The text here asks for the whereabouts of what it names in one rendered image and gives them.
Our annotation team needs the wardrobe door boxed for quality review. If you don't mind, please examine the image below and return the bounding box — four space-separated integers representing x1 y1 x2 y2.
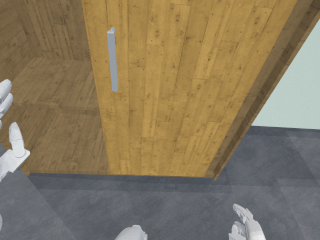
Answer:
81 0 298 177
207 0 313 172

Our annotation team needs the robot left shin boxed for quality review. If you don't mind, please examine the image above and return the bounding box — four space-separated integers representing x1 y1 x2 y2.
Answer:
132 225 142 230

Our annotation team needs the robot left hand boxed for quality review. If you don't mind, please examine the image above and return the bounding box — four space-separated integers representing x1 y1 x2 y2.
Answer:
0 79 30 183

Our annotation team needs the left robot thigh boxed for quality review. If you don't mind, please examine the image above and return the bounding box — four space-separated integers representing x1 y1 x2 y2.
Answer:
114 227 148 240

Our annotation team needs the handle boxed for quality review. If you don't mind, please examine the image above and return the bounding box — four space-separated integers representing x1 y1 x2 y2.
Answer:
107 27 118 92

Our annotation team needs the robot right hand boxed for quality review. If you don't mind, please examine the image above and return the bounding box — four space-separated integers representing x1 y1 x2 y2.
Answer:
228 203 266 240

